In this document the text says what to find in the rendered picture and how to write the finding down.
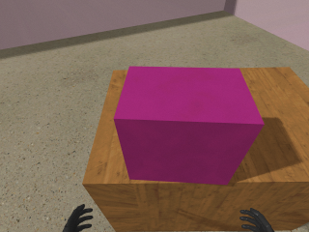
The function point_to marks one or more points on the pedestal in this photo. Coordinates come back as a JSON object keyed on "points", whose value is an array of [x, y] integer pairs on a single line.
{"points": [[272, 178]]}

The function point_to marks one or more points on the carton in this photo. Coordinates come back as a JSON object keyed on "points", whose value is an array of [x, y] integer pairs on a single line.
{"points": [[185, 124]]}

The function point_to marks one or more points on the right robot hand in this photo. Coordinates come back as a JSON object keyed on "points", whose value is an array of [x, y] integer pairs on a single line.
{"points": [[257, 219]]}

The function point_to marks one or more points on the left robot hand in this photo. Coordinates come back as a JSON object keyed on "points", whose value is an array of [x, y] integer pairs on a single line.
{"points": [[75, 218]]}

